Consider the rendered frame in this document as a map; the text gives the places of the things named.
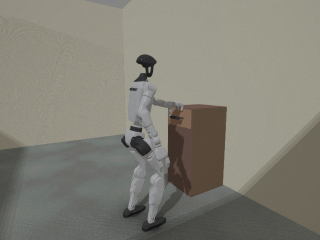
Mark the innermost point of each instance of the robot right upper arm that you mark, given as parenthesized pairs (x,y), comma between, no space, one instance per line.
(149,90)

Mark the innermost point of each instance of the robot right hand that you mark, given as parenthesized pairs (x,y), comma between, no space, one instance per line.
(159,154)

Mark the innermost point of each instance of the robot left hand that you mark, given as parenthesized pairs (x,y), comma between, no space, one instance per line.
(177,104)

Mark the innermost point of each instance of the left robot forearm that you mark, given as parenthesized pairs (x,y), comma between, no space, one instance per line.
(162,103)

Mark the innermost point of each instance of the right robot foot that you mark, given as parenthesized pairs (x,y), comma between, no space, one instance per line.
(158,221)

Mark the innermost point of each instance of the right robot forearm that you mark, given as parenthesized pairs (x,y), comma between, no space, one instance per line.
(150,129)

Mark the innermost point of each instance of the cabinet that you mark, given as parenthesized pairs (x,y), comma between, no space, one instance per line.
(196,155)

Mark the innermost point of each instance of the left robot thigh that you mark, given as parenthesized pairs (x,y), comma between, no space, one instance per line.
(140,171)

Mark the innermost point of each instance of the handle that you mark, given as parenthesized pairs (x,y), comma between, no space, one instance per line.
(175,117)

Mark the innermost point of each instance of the drawer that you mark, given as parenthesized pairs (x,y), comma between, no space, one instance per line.
(185,114)

